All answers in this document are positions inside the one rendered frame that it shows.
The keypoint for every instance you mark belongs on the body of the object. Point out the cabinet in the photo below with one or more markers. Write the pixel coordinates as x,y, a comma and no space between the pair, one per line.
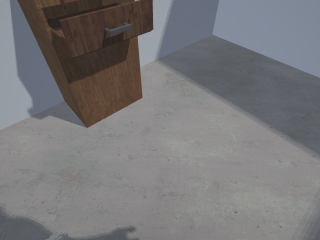
95,85

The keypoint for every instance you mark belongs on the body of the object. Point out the handle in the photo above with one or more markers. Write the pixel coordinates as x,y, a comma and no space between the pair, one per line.
120,29

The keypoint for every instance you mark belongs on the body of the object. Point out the drawer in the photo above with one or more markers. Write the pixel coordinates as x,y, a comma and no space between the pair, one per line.
82,32

